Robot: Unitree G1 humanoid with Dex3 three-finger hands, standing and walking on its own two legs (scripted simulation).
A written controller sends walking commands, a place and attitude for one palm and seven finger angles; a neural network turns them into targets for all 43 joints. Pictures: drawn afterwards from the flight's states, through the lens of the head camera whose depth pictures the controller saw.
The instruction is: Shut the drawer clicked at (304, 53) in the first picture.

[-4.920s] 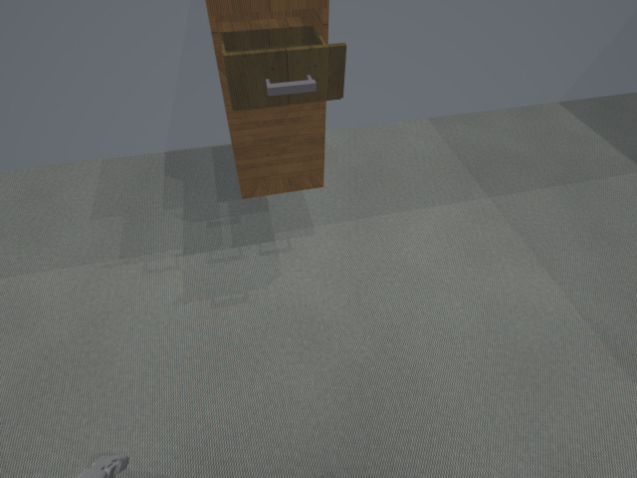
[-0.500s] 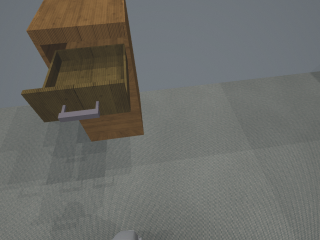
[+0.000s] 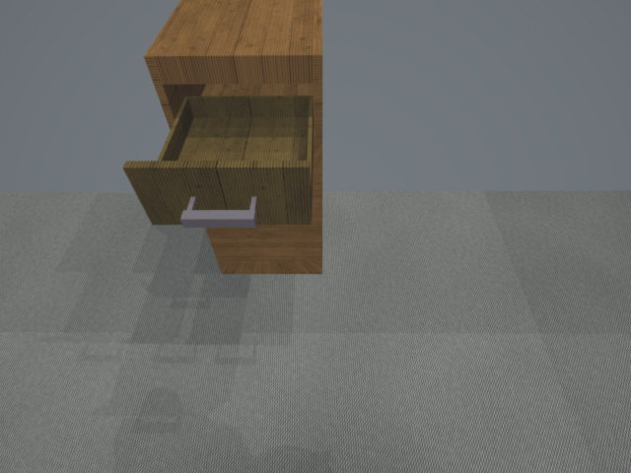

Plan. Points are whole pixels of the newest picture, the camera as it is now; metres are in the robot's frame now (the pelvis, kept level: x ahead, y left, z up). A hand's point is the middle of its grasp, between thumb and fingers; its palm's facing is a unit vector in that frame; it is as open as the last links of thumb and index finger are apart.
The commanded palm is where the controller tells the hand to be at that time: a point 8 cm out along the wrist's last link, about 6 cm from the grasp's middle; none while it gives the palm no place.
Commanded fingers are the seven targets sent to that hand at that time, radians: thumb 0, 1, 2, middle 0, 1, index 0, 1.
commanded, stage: take the last steps up to it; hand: left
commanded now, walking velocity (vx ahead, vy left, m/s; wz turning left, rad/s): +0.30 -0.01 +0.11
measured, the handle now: (221, 210) +0.58 +0.22 -0.06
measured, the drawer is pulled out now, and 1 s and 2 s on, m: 0.30 0.30 0.30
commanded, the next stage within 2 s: come to a stop and stand still in 1.00 s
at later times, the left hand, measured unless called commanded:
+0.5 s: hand out of the picture -0.04 +0.14 -0.16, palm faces +0.21 -0.97 -0.15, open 7.4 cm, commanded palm none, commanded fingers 0.00 0.90 0.90 -0.20 -0.30 -0.20 -0.30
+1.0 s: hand (183, 358) +0.31 +0.25 -0.16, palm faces +0.04 -0.98 -0.19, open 7.4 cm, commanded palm none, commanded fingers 0.00 0.90 0.90 -0.20 -0.30 -0.20 -0.30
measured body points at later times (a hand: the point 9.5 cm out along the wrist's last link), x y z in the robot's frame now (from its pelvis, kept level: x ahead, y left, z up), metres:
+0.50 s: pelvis +0.07 +0.01 +0.01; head +0.08 +0.01 +0.46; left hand -0.05 +0.19 -0.14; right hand +0.13 -0.22 -0.15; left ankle +0.11 +0.15 -0.70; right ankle +0.00 -0.11 -0.74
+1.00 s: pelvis +0.22 +0.06 +0.00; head +0.23 +0.07 +0.45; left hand +0.31 +0.30 -0.14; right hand +0.17 -0.16 -0.15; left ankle +0.13 +0.15 -0.74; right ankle +0.33 -0.07 -0.69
